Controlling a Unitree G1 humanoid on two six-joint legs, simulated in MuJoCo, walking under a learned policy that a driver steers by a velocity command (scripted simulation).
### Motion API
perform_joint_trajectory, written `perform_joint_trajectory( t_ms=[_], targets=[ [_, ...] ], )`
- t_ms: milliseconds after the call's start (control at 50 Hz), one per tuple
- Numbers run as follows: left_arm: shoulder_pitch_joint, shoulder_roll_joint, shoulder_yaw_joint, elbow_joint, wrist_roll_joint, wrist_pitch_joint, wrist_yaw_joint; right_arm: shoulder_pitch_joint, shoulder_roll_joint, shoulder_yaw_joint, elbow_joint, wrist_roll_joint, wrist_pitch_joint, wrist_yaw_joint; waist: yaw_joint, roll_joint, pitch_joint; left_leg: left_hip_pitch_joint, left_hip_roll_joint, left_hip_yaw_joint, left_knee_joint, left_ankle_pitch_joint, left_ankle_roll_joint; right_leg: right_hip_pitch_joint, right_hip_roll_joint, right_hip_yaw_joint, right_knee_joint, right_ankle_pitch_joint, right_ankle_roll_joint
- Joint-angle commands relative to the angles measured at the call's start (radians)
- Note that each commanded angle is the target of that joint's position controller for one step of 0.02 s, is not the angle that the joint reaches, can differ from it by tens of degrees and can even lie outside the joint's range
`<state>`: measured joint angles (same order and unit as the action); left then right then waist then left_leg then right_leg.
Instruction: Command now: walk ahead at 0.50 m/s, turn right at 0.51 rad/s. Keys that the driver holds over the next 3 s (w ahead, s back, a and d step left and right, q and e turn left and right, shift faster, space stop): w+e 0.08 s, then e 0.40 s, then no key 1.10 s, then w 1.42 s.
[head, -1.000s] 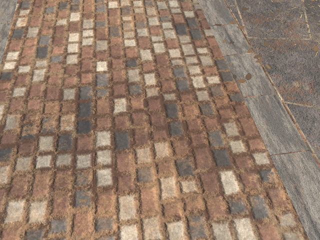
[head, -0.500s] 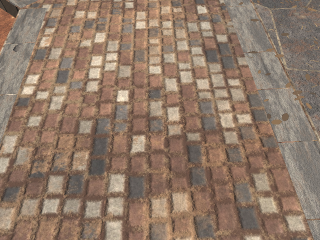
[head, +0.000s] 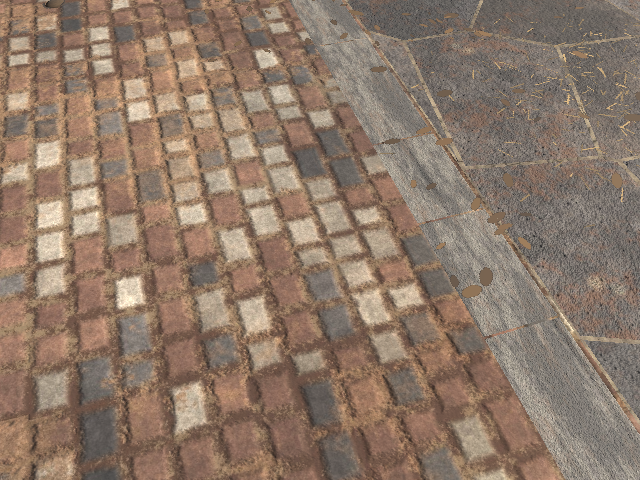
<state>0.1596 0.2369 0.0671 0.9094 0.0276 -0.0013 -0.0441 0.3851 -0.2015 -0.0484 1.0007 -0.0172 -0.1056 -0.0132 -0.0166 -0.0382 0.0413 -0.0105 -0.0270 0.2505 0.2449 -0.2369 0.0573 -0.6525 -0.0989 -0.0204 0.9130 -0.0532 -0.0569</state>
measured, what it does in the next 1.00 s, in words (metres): walks ahead, turning right: right foot, then left foot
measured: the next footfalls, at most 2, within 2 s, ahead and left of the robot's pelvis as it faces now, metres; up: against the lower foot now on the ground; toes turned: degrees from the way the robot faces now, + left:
right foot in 0.20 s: +0.22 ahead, -0.12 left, +0.00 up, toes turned -17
left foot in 0.82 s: +0.32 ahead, +0.07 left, +0.00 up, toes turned -23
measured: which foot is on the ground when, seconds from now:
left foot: down 0.00-0.18, up 0.20-0.80, down 0.82-1.00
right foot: up 0.00-0.18, down 0.20-1.00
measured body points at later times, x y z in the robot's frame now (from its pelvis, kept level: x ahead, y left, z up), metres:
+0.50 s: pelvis +0.18 -0.04 -0.01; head +0.23 -0.07 +0.44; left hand +0.33 +0.21 -0.13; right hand +0.25 -0.33 -0.14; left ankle +0.29 +0.11 -0.67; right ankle +0.22 -0.09 -0.75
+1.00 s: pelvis +0.25 +0.00 +0.00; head +0.27 +0.01 +0.45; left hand +0.42 +0.20 -0.15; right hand +0.25 -0.27 -0.12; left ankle +0.28 +0.09 -0.75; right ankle +0.18 -0.11 -0.74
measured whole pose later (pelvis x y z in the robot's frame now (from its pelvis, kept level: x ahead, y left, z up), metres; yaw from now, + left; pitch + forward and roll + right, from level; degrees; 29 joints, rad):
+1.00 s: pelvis +0.25 +0.00 +0.00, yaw -23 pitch -1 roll -1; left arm 0.19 0.25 0.03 0.90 0.01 0.03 0.02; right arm 0.19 -0.21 0.00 0.86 -0.01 0.00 -0.03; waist 0.01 -0.03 0.04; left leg -0.17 -0.02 0.00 0.41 -0.23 0.04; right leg -0.17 0.05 0.09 0.45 -0.27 -0.01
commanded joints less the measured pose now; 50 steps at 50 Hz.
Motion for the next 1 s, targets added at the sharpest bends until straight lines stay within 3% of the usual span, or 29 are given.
perform_joint_trajectory(
  t_ms=[20, 80, 100, 140, 160, 180, 200, 220, 240, 260, 280, 300, 320, 340, 380, 420, 500, 580, 680, 740, 780, 800, 820, 840, 860, 880, 920, 960, 1000],
  targets=[
    [-0.108, -0.001, -0.015, -0.088, 0.003, -0.009, -0.013, 0.008, -0.117, -0.018, -0.043, 0.0, -0.014, -0.008, -0.003, 0.102, 0.065, -0.044, 0.274, -0.068, -0.114, 0.368, 0.07, 0.008, 0.01, -0.055, -0.147, 0.072, -0.006],
    [-0.173, 0.009, -0.017, -0.123, 0.008, -0.011, -0.019, 0.058, -0.133, -0.023, -0.023, -0.003, -0.003, -0.015, -0.02, 0.102, 0.074, 0.058, 0.301, -0.028, -0.071, 0.477, 0.068, 0.019, 0.031, -0.1, -0.234, 0.019, -0.039],
    [-0.171, 0.009, -0.016, -0.126, 0.011, -0.013, -0.018, 0.054, -0.136, -0.023, -0.021, -0.004, 0.005, -0.019, -0.01, 0.101, 0.079, 0.08, 0.303, -0.006, -0.024, 0.611, 0.062, 0.039, 0.049, -0.115, -0.261, -0.011, -0.051],
    [-0.094, 0.021, -0.009, -0.108, 0.018, -0.017, -0.009, 0.038, -0.163, -0.032, -0.024, -0.002, 0.019, -0.028, 0.024, 0.132, 0.028, 0.11, 0.297, 0.027, 0.143, 0.973, 0.045, 0.15, 0.123, -0.162, -0.28, -0.1, -0.084],
    [-0.009, 0.035, -0.001, -0.084, 0.018, -0.024, -0.003, 0.027, -0.178, -0.037, -0.028, 0.0, 0.028, -0.031, 0.056, 0.141, -0.021, 0.111, 0.291, 0.03, 0.276, 1.055, 0.039, 0.233, 0.162, -0.167, -0.304, -0.124, -0.103],
    [0.098, 0.058, 0.013, -0.053, 0.021, -0.036, 0.006, 0.017, -0.188, -0.041, -0.037, 0.005, 0.038, -0.029, 0.095, 0.136, -0.09, 0.074, 0.287, 0.026, 0.459, 0.994, 0.026, 0.364, 0.188, -0.15, -0.367, -0.093, -0.127],
    [0.212, 0.11, 0.034, -0.023, 0.034, -0.051, 0.02, -0.008, -0.19, -0.042, -0.054, 0.018, 0.04, -0.023, 0.166, 0.079, -0.164, -0.065, 0.254, 0.036, 0.725, 0.719, -0.018, 0.566, 0.142, -0.068, -0.479, 0.086, -0.166],
    [0.2, 0.239, 0.063, -0.027, 0.031, -0.054, 0.031, 0.056, -0.078, -0.023, -0.104, 0.009, 0.038, -0.014, 0.074, -0.132, -0.26, -0.404, 0.119, 0.013, 1.053, -0.335, -0.062, 0.867, -0.179, 0.269, -0.33, 0.722, -0.258],
    [0.255, 0.294, 0.078, -0.054, -0.007, -0.036, 0.036, 0.047, -0.118, -0.029, -0.143, 0.025, 0.047, -0.013, 0.108, -0.102, -0.414, -0.587, -0.001, -0.181, 1.267, -0.432, -0.094, 0.995, -0.3, 0.585, -0.413, 0.843, -0.421],
    [0.202, 0.261, 0.072, -0.07, -0.018, -0.02, 0.049, -0.039, -0.124, -0.025, -0.155, 0.021, 0.044, -0.013, 0.104, 0.011, -0.32, -0.649, 0.067, -0.259, 1.246, -0.305, -0.087, 0.897, -0.271, 0.456, -0.471, 0.783, -0.387],
    [0.122, 0.198, 0.056, -0.08, -0.029, -0.014, 0.054, -0.084, -0.114, -0.02, -0.168, 0.021, 0.038, -0.013, 0.08, 0.017, -0.19, -0.65, 0.096, -0.262, 1.169, -0.218, -0.084, 0.751, -0.223, 0.377, -0.511, 0.701, -0.344],
    [0.071, 0.149, 0.043, -0.084, -0.034, -0.012, 0.056, -0.096, -0.122, -0.024, -0.161, 0.006, 0.042, -0.015, 0.042, 0.06, -0.11, -0.617, 0.117, -0.269, 1.092, -0.18, -0.088, 0.636, -0.162, 0.319, -0.548, 0.648, -0.296],
    [0.05, 0.122, 0.035, -0.091, -0.042, -0.011, 0.06, -0.085, -0.128, -0.028, -0.166, -0.014, 0.059, -0.014, 0.016, 0.057, -0.089, -0.564, 0.126, -0.274, 1.037, -0.164, -0.096, 0.553, -0.123, 0.279, -0.57, 0.618, -0.272],
    [0.043, 0.111, 0.028, -0.094, -0.038, -0.013, 0.059, -0.062, -0.121, -0.028, -0.163, -0.023, 0.081, -0.013, -0.002, 0.053, -0.097, -0.515, 0.125, -0.276, 0.998, -0.158, -0.102, 0.504, -0.099, 0.255, -0.579, 0.61, -0.252],
    [0.055, 0.145, 0.035, -0.097, -0.024, -0.026, 0.052, -0.048, -0.1, -0.024, -0.172, -0.018, 0.108, -0.012, -0.02, 0.049, -0.123, -0.486, 0.11, -0.269, 0.937, -0.142, -0.112, 0.469, -0.068, 0.233, -0.575, 0.645, -0.238],
    [0.073, 0.17, 0.041, -0.102, -0.018, -0.027, 0.05, -0.076, -0.101, -0.023, -0.189, -0.015, 0.119, -0.012, -0.014, 0.025, -0.138, -0.5, 0.104, -0.268, 0.886, -0.105, -0.116, 0.461, -0.051, 0.236, -0.576, 0.61, -0.221],
    [0.109, 0.177, 0.043, -0.115, -0.019, -0.009, 0.054, -0.174, -0.132, -0.028, -0.229, -0.013, 0.136, -0.016, 0.02, -0.02, -0.129, -0.566, 0.101, -0.288, 0.799, -0.052, -0.124, 0.487, -0.038, 0.297, -0.603, 0.35, -0.184],
    [0.143, 0.164, 0.036, -0.114, -0.011, 0.0, 0.058, -0.226, -0.134, -0.026, -0.245, -0.006, 0.142, -0.021, 0.048, -0.042, -0.105, -0.575, 0.096, -0.302, 0.707, -0.05, -0.113, 0.534, -0.054, 0.341, -0.617, 0.226, -0.174],
    [0.146, 0.157, 0.025, -0.111, 0.002, 0.006, 0.059, -0.235, -0.128, -0.018, -0.25, 0.008, 0.137, -0.024, 0.058, -0.057, -0.087, -0.463, 0.061, -0.288, 0.571, -0.13, -0.083, 0.539, -0.067, 0.356, -0.581, 0.278, -0.185],
    [0.121, 0.157, 0.017, -0.106, 0.002, 0.013, 0.06, -0.206, -0.124, -0.013, -0.244, 0.018, 0.133, -0.03, 0.048, -0.064, -0.083, -0.343, 0.029, -0.269, 0.428, -0.174, -0.059, 0.522, -0.067, 0.371, -0.54, 0.344, -0.173],
    [0.087, 0.151, 0.008, -0.102, -0.012, 0.019, 0.066, -0.142, -0.106, -0.006, -0.22, 0.018, 0.125, -0.034, 0.003, -0.046, -0.073, -0.199, 0.019, -0.255, 0.167, -0.034, -0.043, 0.486, -0.035, 0.366, -0.5, 0.295, -0.124],
    [0.088, 0.129, -0.001, -0.105, -0.018, 0.018, 0.07, -0.123, -0.118, -0.005, -0.213, 0.007, 0.113, -0.038, 0.001, -0.012, -0.074, -0.093, 0.076, -0.315, 0.042, 0.102, -0.032, 0.423, -0.006, 0.363, -0.482, 0.175, -0.073],
    [0.127, 0.068, -0.019, -0.113, -0.021, 0.011, 0.069, -0.132, -0.18, -0.009, -0.223, -0.016, 0.101, -0.045, 0.038, 0.152, -0.102, -0.014, 0.27, -0.507, -0.011, 0.257, 0.008, 0.361, 0.076, 0.279, -0.371, -0.055, -0.022],
    [0.15, 0.078, -0.016, -0.098, -0.032, 0.019, 0.072, -0.209, -0.209, -0.007, -0.237, -0.006, 0.103, -0.034, 0.07, 0.232, -0.061, -0.113, 0.376, -0.594, 0.03, 0.531, 0.126, 0.345, 0.196, 0.163, -0.375, -0.351, 0.003],
    [0.141, 0.114, -0.01, -0.076, -0.018, 0.027, 0.074, -0.218, -0.163, 0.004, -0.237, -0.002, 0.097, -0.025, 0.048, 0.205, -0.071, -0.152, 0.381, -0.577, 0.042, 0.57, 0.18, 0.408, 0.167, 0.141, -0.29, -0.432, 0.013],
    [0.114, 0.116, -0.007, -0.07, -0.02, 0.03, 0.071, -0.226, -0.14, 0.015, -0.231, -0.001, 0.09, -0.019, 0.044, 0.19, -0.061, -0.16, 0.34, -0.536, 0.04, 0.554, 0.17, 0.419, 0.166, 0.139, -0.279, -0.414, 0.018],
    [0.087, 0.102, -0.01, -0.059, -0.02, 0.033, 0.063, -0.24, -0.143, 0.022, -0.215, 0.0, 0.089, -0.023, 0.052, 0.202, -0.051, -0.139, 0.255, -0.451, 0.058, 0.519, 0.109, 0.437, 0.147, 0.126, -0.339, -0.337, 0.036],
    [0.093, 0.084, -0.02, -0.032, -0.02, 0.032, 0.062, -0.217, -0.165, 0.018, -0.192, 0.004, 0.091, -0.024, 0.047, 0.192, -0.07, -0.09, 0.215, -0.409, 0.1, 0.584, 0.081, 0.473, 0.144, 0.101, -0.445, -0.238, 0.053],
    [0.089, 0.087, -0.025, -0.007, -0.019, 0.029, 0.068, -0.201, -0.178, 0.012, -0.174, 0.009, 0.094, -0.021, 0.041, 0.157, -0.085, -0.091, 0.192, -0.403, 0.116, 0.497, 0.047, 0.545, 0.119, 0.112, -0.555, -0.079, 0.061]
  ],
)
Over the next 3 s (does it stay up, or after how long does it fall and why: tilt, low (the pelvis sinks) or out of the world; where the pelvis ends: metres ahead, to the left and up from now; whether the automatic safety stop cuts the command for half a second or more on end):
stays up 0.81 -0.28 0.00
